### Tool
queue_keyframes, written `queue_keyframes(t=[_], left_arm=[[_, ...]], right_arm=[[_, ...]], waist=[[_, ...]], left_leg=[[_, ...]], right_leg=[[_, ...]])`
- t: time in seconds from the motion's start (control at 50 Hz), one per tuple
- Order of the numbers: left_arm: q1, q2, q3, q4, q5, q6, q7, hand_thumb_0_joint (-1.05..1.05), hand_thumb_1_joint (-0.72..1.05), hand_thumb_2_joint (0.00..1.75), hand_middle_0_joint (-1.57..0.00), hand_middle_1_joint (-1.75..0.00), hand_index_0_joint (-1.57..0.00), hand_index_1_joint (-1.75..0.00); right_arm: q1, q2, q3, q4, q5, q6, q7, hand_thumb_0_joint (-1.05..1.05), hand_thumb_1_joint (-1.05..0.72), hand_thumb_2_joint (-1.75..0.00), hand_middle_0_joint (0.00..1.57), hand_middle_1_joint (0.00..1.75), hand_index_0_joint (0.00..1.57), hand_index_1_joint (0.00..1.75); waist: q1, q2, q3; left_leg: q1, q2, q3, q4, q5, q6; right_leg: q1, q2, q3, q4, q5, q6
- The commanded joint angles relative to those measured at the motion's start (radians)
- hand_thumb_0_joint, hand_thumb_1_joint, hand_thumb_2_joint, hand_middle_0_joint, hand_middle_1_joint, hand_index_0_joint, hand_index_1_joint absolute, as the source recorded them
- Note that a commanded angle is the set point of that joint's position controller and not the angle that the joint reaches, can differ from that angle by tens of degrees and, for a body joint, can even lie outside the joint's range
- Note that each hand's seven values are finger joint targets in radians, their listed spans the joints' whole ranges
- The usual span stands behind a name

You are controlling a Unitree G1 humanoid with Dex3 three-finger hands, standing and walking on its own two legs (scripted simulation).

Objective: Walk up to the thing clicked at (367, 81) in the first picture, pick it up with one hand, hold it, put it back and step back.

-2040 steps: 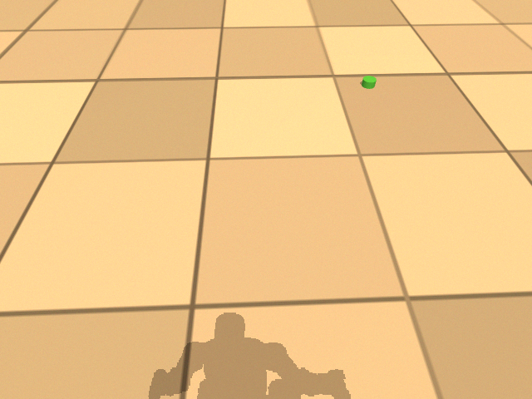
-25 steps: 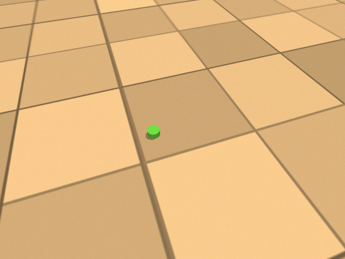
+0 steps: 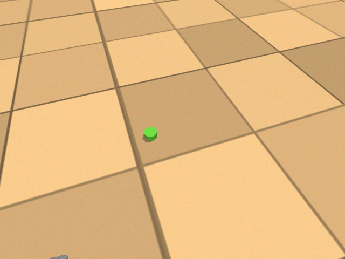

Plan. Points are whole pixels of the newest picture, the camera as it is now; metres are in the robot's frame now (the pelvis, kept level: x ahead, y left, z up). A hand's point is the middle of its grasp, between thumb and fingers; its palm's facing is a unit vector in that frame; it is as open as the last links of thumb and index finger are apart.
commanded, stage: step back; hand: left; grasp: from above
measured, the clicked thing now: (150, 133) +1.03 +0.20 -0.74
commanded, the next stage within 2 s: stand in 0.22 s
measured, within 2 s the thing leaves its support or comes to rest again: neither
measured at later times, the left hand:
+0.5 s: hand out of the picture +0.10 +0.26 -0.14, palm faces -0.04 -0.94 -0.33, open 7.4 cm
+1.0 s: hand out of the picture +0.08 +0.26 -0.14, palm faces -0.05 -0.94 -0.34, open 7.4 cm
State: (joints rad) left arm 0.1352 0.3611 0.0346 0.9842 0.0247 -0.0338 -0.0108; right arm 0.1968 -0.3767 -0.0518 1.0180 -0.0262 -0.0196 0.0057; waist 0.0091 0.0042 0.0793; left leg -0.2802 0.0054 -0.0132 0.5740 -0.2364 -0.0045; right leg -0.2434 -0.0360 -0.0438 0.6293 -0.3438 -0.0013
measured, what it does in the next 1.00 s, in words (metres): stands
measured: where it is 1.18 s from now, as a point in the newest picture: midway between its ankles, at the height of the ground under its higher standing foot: outside the picture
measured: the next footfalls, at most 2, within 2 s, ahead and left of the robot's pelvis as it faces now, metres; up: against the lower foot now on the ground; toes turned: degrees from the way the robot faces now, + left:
none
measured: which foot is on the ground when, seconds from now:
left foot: down 0.00-1.00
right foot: down 0.00-1.00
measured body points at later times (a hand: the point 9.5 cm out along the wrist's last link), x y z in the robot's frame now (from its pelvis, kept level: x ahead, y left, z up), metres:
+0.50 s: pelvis +0.01 +0.01 +0.02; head +0.03 +0.02 +0.47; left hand +0.10 +0.31 -0.11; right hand +0.13 -0.28 -0.11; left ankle +0.03 +0.13 -0.73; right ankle +0.00 -0.12 -0.73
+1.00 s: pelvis +0.00 +0.01 +0.02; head +0.02 +0.01 +0.47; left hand +0.08 +0.31 -0.11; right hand +0.07 -0.29 -0.11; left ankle +0.03 +0.13 -0.73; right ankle +0.00 -0.12 -0.73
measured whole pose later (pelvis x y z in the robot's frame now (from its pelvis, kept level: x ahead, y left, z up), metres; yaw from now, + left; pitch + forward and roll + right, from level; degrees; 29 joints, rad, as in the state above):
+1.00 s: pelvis +0.00 +0.01 +0.02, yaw -1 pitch -2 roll +0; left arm 0.11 0.35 0.00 1.15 0.01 -0.02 -0.02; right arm 0.11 -0.35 0.00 1.15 -0.01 -0.01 0.02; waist 0.00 0.00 0.05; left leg -0.16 0.02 0.00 0.32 -0.13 -0.01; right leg -0.10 -0.02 -0.03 0.32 -0.18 0.01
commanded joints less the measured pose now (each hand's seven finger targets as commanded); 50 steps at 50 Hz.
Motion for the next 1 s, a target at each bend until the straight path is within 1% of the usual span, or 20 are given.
queue_keyframes(t=[0.0,0.02,0.06,0.08,0.1,0.16,0.18,0.2,0.22,0.24,0.32,0.38,0.44,0.48,0.54,0.64,0.7,0.78,0.92,0.98], left_arm=[[-0.031,0.204,0.042,-0.051,-0.034,0.002,0.023,0.00,0.90,0.90,-0.20,-0.30,-0.20,-0.30],[-0.046,0.202,0.040,-0.039,-0.024,-0.001,0.025,0.00,0.90,0.90,-0.20,-0.30,-0.20,-0.30],[-0.054,0.216,0.041,-0.019,-0.017,-0.008,0.025,0.00,0.90,0.90,-0.20,-0.30,-0.20,-0.30],[-0.040,0.229,0.044,-0.007,-0.020,-0.012,0.025,0.00,0.90,0.90,-0.20,-0.30,-0.20,-0.30],[-0.036,0.239,0.045,0.002,-0.022,-0.015,0.026,0.00,0.90,0.90,-0.20,-0.30,-0.20,-0.30],[-0.065,0.228,0.040,0.021,-0.022,-0.014,0.030,0.00,0.90,0.90,-0.20,-0.30,-0.20,-0.30],[-0.067,0.225,0.037,0.021,-0.020,-0.013,0.031,0.00,0.90,0.90,-0.20,-0.30,-0.20,-0.30],[-0.070,0.185,0.013,0.047,-0.027,-0.006,0.026,0.00,0.90,0.90,-0.20,-0.30,-0.20,-0.30],[-0.075,0.182,0.011,0.048,-0.027,-0.004,0.023,0.00,0.90,0.90,-0.20,-0.30,-0.20,-0.30],[-0.077,0.184,0.009,0.054,-0.025,-0.003,0.022,0.00,0.90,0.90,-0.20,-0.30,-0.20,-0.30],[-0.089,0.194,0.009,0.077,-0.018,-0.005,0.019,0.00,0.90,0.90,-0.20,-0.30,-0.20,-0.30],[-0.085,0.192,0.004,0.095,-0.018,-0.006,0.018,0.00,0.90,0.90,-0.20,-0.30,-0.20,-0.30],[-0.098,0.197,0.003,0.099,-0.017,-0.007,0.017,0.00,0.90,0.90,-0.20,-0.30,-0.20,-0.30],[-0.096,0.195,0.002,0.098,-0.015,-0.010,0.017,0.00,0.90,0.90,-0.20,-0.30,-0.20,-0.30],[-0.092,0.199,0.002,0.108,-0.014,-0.009,0.017,0.00,0.90,0.90,-0.20,-0.30,-0.20,-0.30],[-0.076,0.195,0.003,0.112,-0.014,-0.006,0.016,0.00,0.90,0.90,-0.20,-0.30,-0.20,-0.30],[-0.081,0.205,0.005,0.116,-0.015,-0.005,0.015,0.00,0.90,0.90,-0.20,-0.30,-0.20,-0.30],[-0.073,0.204,0.005,0.113,-0.013,-0.007,0.014,0.00,0.90,0.90,-0.20,-0.30,-0.20,-0.30],[-0.070,0.208,0.004,0.115,-0.013,-0.003,0.013,0.00,0.90,0.90,-0.20,-0.30,-0.20,-0.30],[-0.063,0.211,0.004,0.112,-0.014,-0.006,0.013,0.00,0.90,0.90,-0.20,-0.30,-0.20,-0.30]], right_arm=[[-0.079,-0.247,-0.044,-0.058,0.007,-0.023,-0.017,0.00,-0.90,-0.90,0.20,0.30,0.20,0.30],[-0.104,-0.231,-0.037,-0.048,0.005,-0.021,-0.015,0.00,-0.90,-0.90,0.20,0.30,0.20,0.30],[-0.132,-0.197,-0.024,-0.036,0.007,-0.018,-0.016,0.00,-0.90,-0.90,0.20,0.30,0.20,0.30],[-0.131,-0.191,-0.020,-0.028,0.009,-0.017,-0.017,0.00,-0.90,-0.90,0.20,0.30,0.20,0.30],[-0.126,-0.184,-0.019,-0.019,0.012,-0.016,-0.019,0.00,-0.90,-0.90,0.20,0.30,0.20,0.30],[-0.146,-0.176,-0.018,0.001,0.014,-0.011,-0.017,0.00,-0.90,-0.90,0.20,0.30,0.20,0.30],[-0.161,-0.181,-0.020,0.001,0.013,-0.008,-0.016,0.00,-0.90,-0.90,0.20,0.30,0.20,0.30],[-0.133,-0.177,-0.005,0.006,0.020,-0.013,-0.014,0.00,-0.90,-0.90,0.20,0.30,0.20,0.30],[-0.147,-0.182,-0.005,0.011,0.019,-0.017,-0.013,0.00,-0.90,-0.90,0.20,0.30,0.20,0.30],[-0.162,-0.189,-0.005,0.014,0.018,-0.018,-0.013,0.00,-0.90,-0.90,0.20,0.30,0.20,0.30],[-0.179,-0.181,0.000,0.022,0.018,-0.021,-0.013,0.00,-0.90,-0.90,0.20,0.30,0.20,0.30],[-0.199,-0.176,0.002,0.030,0.022,-0.019,-0.010,0.00,-0.90,-0.90,0.20,0.30,0.20,0.30],[-0.207,-0.173,0.003,0.036,0.020,-0.020,-0.008,0.00,-0.90,-0.90,0.20,0.30,0.20,0.30],[-0.210,-0.178,0.002,0.039,0.019,-0.021,-0.008,0.00,-0.90,-0.90,0.20,0.30,0.20,0.30],[-0.212,-0.172,0.005,0.045,0.019,-0.018,-0.008,0.00,-0.90,-0.90,0.20,0.30,0.20,0.30],[-0.207,-0.184,0.005,0.053,0.017,-0.020,-0.007,0.00,-0.90,-0.90,0.20,0.30,0.20,0.30],[-0.183,-0.177,0.009,0.064,0.018,-0.017,-0.005,0.00,-0.90,-0.90,0.20,0.30,0.20,0.30],[-0.183,-0.183,0.008,0.061,0.017,-0.019,-0.005,0.00,-0.90,-0.90,0.20,0.30,0.20,0.30],[-0.148,-0.182,0.013,0.071,0.017,-0.011,-0.003,0.00,-0.90,-0.90,0.20,0.30,0.20,0.30],[-0.145,-0.181,0.014,0.068,0.016,-0.012,-0.002,0.00,-0.90,-0.90,0.20,0.30,0.20,0.30]], waist=[[0.022,0.074,-0.146],[0.023,0.070,-0.128],[0.023,0.058,-0.129],[0.019,0.059,-0.136],[0.014,0.046,-0.153],[0.005,0.034,-0.169],[0.006,0.023,-0.169],[-0.014,0.026,-0.144],[-0.009,0.031,-0.135],[-0.005,0.047,-0.126],[-0.009,0.027,-0.154],[-0.004,0.019,-0.130],[-0.006,0.010,-0.123],[-0.004,0.012,-0.155],[-0.003,-0.001,-0.127],[0.004,0.021,-0.123],[-0.008,0.000,-0.090],[-0.002,0.004,-0.113],[-0.012,-0.004,-0.071],[-0.011,-0.004,-0.090]], left_leg=[[0.032,0.223,-0.228,-0.153,0.204,0.145],[-0.009,0.221,-0.216,-0.157,0.207,0.132],[0.015,0.145,-0.136,-0.136,0.228,0.067],[0.036,0.124,-0.104,-0.115,0.260,0.052],[0.072,0.108,-0.079,-0.097,0.303,0.043],[0.113,0.114,-0.070,-0.101,0.350,0.047],[0.124,0.114,-0.067,-0.103,0.334,0.053],[0.151,0.128,-0.100,-0.167,0.336,0.048],[0.173,0.137,-0.104,-0.181,0.349,0.045],[0.151,0.139,-0.109,-0.197,0.319,0.044],[0.208,0.139,-0.091,-0.221,0.358,0.032],[0.201,0.135,-0.089,-0.252,0.278,0.029],[0.204,0.132,-0.084,-0.267,0.243,0.024],[0.225,0.135,-0.078,-0.258,0.301,0.025],[0.193,0.130,-0.078,-0.281,0.224,0.023],[0.187,0.129,-0.078,-0.294,0.207,0.020],[0.150,0.121,-0.085,-0.318,0.109,0.016],[0.165,0.128,-0.087,-0.304,0.173,0.021],[0.126,0.121,-0.094,-0.318,0.045,0.018],[0.151,0.122,-0.089,-0.303,0.092,0.019]], right_leg=[[0.057,-0.006,0.055,-0.039,0.051,-0.012],[0.104,-0.015,0.063,-0.092,0.032,-0.018],[0.127,-0.055,0.093,-0.153,0.193,-0.031],[0.135,-0.070,0.101,-0.162,0.281,-0.035],[0.139,-0.086,0.112,-0.164,0.355,-0.040],[0.143,-0.090,0.099,-0.182,0.407,-0.033],[0.137,-0.090,0.096,-0.197,0.399,-0.030],[0.120,-0.078,0.104,-0.221,0.364,-0.021],[0.111,-0.073,0.098,-0.236,0.345,-0.017],[0.133,-0.072,0.093,-0.257,0.320,-0.012],[0.158,-0.082,0.094,-0.287,0.350,-0.008],[0.151,-0.088,0.096,-0.326,0.303,-0.004],[0.146,-0.094,0.101,-0.345,0.273,-0.006],[0.166,-0.101,0.100,-0.345,0.333,-0.006],[0.164,-0.101,0.103,-0.358,0.283,-0.004],[0.162,-0.101,0.102,-0.363,0.255,-0.009],[0.143,-0.099,0.108,-0.378,0.189,-0.009],[0.155,-0.103,0.106,-0.368,0.229,-0.009],[0.123,-0.097,0.110,-0.387,0.135,-0.011],[0.118,-0.103,0.117,-0.388,0.156,-0.012]])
